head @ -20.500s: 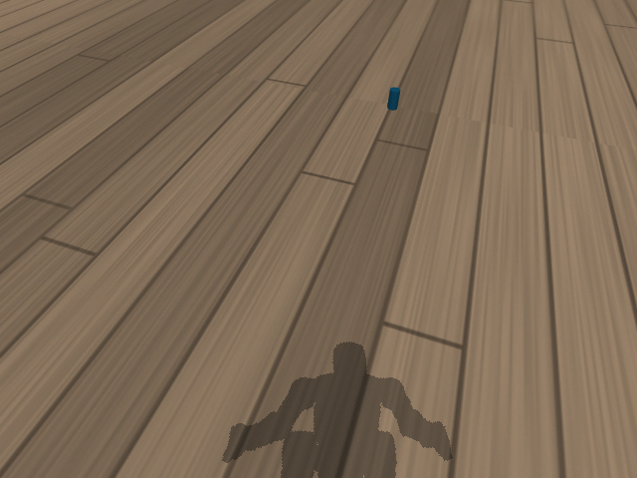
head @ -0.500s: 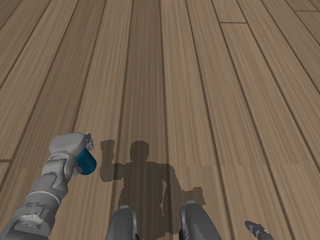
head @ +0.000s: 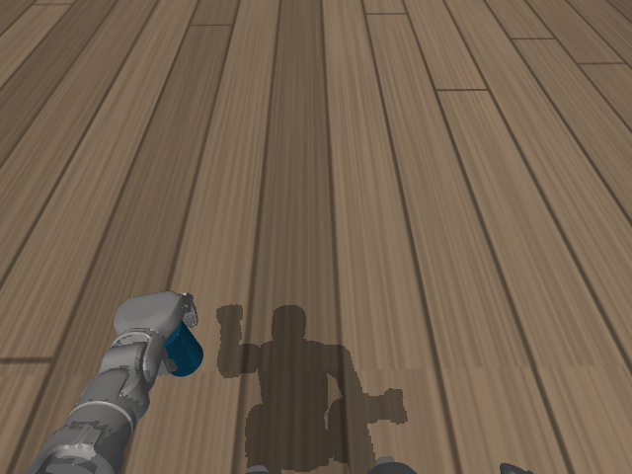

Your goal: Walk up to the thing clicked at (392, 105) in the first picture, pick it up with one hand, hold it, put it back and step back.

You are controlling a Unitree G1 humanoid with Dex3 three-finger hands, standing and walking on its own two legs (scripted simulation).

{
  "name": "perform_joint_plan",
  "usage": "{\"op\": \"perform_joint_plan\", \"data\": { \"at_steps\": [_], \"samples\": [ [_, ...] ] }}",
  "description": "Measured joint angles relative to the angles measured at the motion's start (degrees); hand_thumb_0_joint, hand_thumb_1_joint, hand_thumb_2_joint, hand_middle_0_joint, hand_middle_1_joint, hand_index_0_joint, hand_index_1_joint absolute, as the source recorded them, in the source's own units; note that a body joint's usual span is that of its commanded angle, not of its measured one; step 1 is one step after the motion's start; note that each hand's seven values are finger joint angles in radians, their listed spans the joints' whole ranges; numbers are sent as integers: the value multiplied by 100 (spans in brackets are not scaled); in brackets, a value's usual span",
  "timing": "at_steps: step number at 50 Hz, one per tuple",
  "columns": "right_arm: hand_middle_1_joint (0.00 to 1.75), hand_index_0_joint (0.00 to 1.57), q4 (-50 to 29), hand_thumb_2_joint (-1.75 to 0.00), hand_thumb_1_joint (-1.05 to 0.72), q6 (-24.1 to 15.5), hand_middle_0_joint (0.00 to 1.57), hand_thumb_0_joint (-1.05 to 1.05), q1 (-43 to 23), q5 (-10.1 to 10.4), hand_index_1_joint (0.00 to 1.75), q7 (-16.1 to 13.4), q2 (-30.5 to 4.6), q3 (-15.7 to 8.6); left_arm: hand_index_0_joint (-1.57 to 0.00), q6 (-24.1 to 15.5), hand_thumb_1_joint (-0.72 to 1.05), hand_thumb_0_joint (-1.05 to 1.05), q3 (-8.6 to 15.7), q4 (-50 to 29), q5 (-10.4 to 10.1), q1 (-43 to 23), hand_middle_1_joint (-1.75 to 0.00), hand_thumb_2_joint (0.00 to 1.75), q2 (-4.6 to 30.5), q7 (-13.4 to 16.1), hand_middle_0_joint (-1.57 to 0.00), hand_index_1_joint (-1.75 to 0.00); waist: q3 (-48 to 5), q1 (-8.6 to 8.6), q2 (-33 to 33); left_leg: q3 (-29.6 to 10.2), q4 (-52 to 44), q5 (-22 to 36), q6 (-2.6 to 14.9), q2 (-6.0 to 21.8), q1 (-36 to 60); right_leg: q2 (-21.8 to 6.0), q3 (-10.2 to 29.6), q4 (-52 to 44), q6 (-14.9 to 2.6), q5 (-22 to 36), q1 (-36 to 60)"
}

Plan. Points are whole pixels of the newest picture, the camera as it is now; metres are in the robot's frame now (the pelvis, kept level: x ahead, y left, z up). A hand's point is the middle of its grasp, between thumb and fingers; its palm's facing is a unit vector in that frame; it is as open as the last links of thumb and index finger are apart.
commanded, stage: lift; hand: left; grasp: from above
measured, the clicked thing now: (173, 344) +0.35 +0.22 -0.11
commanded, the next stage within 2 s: hold in 0.08 s
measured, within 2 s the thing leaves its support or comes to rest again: neither
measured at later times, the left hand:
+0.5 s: hand (151, 324) +0.34 +0.22 -0.02, palm faces -0.43 -0.06 -0.90, open 8.8 cm
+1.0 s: hand (147, 337) +0.31 +0.21 +0.01, palm faces -0.43 -0.05 -0.90, open 8.8 cm
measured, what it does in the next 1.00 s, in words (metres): stands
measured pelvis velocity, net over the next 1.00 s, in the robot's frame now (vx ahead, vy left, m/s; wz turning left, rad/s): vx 0.01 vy -0.01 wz -0.01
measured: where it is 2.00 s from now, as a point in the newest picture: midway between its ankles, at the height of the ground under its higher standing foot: outside the picture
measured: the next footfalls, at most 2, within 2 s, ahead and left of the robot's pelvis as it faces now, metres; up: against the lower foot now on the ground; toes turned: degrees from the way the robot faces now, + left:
none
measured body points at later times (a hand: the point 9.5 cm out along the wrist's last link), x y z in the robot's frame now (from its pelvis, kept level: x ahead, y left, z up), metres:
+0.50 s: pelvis +0.02 +0.00 +0.03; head +0.05 -0.01 +0.48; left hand +0.36 +0.22 +0.03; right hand +0.13 -0.27 -0.09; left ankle +0.03 +0.12 -0.69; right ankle +0.03 -0.14 -0.69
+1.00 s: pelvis +0.01 -0.01 +0.04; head +0.02 -0.03 +0.49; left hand +0.33 +0.21 +0.06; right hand +0.14 -0.26 -0.08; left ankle +0.03 +0.12 -0.69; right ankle +0.03 -0.14 -0.69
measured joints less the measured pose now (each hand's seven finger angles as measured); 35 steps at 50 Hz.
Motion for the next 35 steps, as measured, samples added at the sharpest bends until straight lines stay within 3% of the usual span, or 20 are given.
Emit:
{"op": "perform_joint_plan", "data": {
  "at_steps": [13, 23, 35],
  "samples": [
    [30, 20, 8, -90, -91, 58, 20, 1, -77, 24, 30, 34, -34, -56, -74, -64, 6, 1, -34, -238, 76, 188, -75, 65, -17, -52, -72, -74, 81, 127, 8, 65, -787, 210, 5, -33, 843, -29, 41, -757, 11, 208, 814],
    [30, 20, -82, -90, -91, 132, 20, 1, -121, 65, 30, 27, -61, -51, -74, -150, 6, 1, -68, -482, 43, 275, -75, 65, 43, -451, -72, -74, 87, 212, 52, 109, -1181, 323, 0, -41, 1310, -34, 75, -1099, 3, 305, 1242],
    [30, 20, -223, -90, -91, 237, 20, 1, -218, 90, 30, 11, -97, -26, -74, -173, 6, 1, -83, -925, 91, 469, -75, 65, 56, -667, -72, -74, 183, 305, 46, 130, -1476, 476, -20, -48, 1661, -36, 92, -1320, -17, 424, 1551]
  ]
}}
